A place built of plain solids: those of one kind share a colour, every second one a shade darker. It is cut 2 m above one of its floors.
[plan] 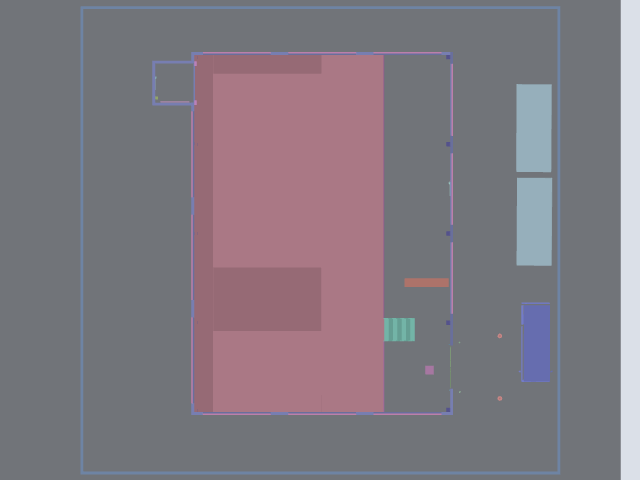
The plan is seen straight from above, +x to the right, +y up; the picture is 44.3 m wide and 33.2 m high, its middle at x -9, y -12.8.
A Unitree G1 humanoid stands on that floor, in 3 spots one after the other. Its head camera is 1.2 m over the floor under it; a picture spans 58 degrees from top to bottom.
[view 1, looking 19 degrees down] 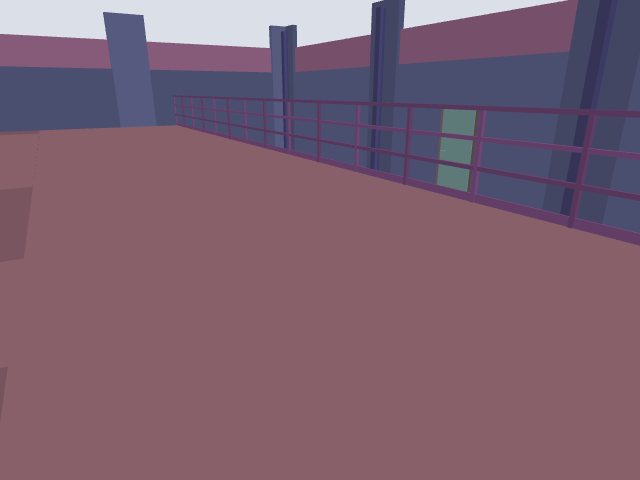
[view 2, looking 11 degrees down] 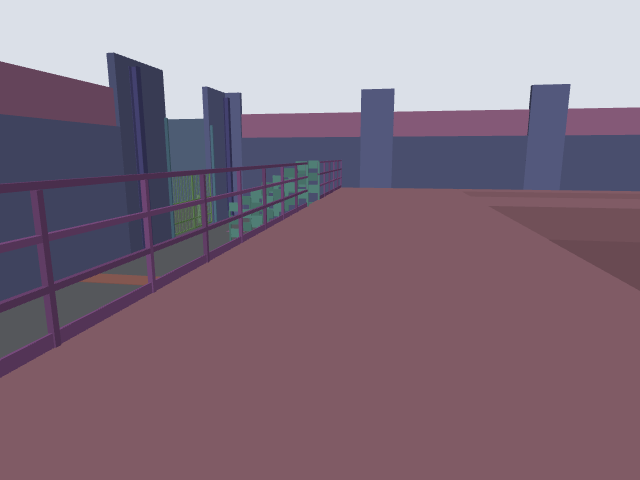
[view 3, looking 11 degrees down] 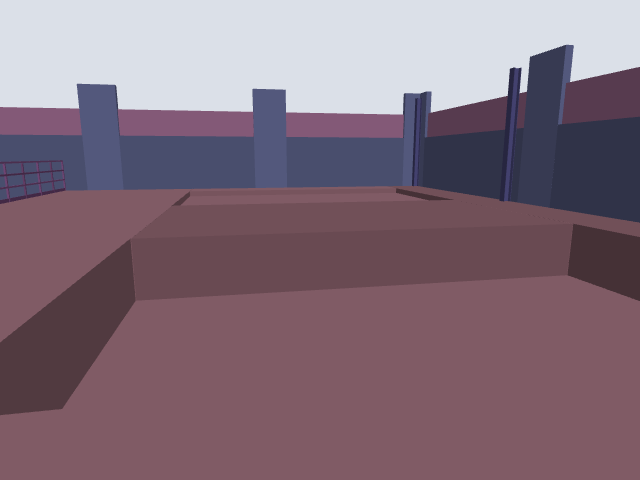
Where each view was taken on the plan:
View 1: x -8.55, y -16.90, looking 59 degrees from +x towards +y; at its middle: raised_floor_bank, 3.69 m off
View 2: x -6.70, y -8.00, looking -80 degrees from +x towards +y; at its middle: raised_floor_bank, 6.29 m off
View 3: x -10.45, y -8.00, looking -101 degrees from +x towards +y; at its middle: raised_floor_bank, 6.96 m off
